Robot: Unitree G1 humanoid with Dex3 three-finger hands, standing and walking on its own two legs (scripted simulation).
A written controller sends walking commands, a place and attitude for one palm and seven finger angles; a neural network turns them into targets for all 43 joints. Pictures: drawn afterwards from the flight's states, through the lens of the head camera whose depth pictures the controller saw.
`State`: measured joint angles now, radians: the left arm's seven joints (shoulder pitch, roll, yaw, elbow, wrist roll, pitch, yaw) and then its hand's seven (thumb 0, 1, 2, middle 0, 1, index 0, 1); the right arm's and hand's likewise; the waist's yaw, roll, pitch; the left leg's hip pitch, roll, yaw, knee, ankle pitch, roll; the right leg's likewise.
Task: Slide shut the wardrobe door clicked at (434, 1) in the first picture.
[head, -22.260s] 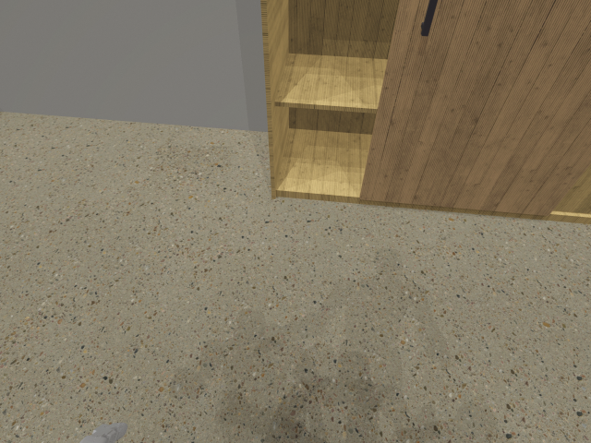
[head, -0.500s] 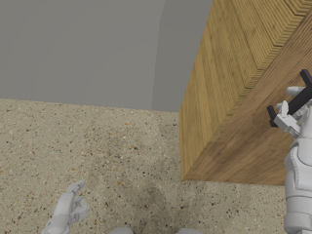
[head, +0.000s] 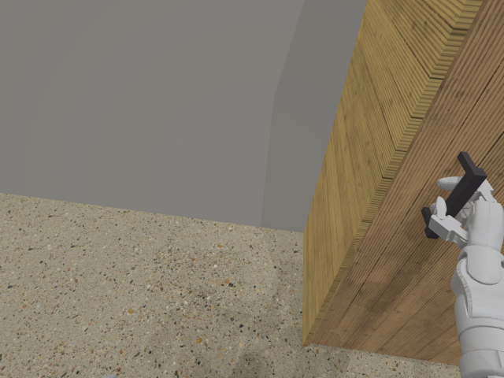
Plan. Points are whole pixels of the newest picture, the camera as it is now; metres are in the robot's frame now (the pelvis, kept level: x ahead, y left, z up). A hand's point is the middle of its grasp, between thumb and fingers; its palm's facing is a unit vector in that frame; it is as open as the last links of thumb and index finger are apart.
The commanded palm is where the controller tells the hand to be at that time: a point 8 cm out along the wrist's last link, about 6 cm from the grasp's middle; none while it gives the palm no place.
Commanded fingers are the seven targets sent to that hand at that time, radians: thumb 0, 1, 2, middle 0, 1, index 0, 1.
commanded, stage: stop walking and hold the door there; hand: right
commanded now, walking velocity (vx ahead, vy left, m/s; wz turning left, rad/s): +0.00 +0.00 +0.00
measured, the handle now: (447, 197) +0.41 -0.30 +0.12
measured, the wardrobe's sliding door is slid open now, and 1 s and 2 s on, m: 0.00 0.00 0.00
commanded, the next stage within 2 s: loosen the grip on the handle in 1.92 s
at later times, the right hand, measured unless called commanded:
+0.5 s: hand (437, 219) +0.36 -0.26 +0.11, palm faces +0.37 +0.90 -0.24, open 5.8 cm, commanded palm +0.32 -0.30 +0.11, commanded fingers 0.00 -0.90 -0.90 0.45 1.40 0.45 1.40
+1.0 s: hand (440, 222) +0.36 -0.27 +0.11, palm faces +0.23 +0.95 -0.20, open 5.8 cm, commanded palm +0.32 -0.30 +0.11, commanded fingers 0.00 -0.90 -0.90 0.45 1.40 0.45 1.40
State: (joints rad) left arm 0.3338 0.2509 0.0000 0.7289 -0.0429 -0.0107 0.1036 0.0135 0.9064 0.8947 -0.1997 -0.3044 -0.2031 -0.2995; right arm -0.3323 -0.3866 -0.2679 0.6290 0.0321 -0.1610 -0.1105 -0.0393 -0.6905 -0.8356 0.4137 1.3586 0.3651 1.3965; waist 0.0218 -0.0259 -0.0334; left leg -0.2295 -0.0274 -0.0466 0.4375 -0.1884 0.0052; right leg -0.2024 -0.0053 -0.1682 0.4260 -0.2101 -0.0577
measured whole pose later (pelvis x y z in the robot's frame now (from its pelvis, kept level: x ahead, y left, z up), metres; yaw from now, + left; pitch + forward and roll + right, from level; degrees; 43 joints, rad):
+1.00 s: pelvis -0.04 -0.09 -0.02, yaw +1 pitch -2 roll +0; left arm 0.14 0.22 -0.04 0.67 -0.02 0.01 0.04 0.01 0.90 0.89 -0.20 -0.30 -0.21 -0.30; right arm -0.40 -0.27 -0.13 0.35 0.07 -0.11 -0.13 -0.04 -0.74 -0.79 0.44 1.38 0.28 1.39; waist -0.02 -0.05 0.15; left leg -0.26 0.13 0.11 0.60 -0.28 -0.04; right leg -0.43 0.09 -0.08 0.94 -0.42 0.02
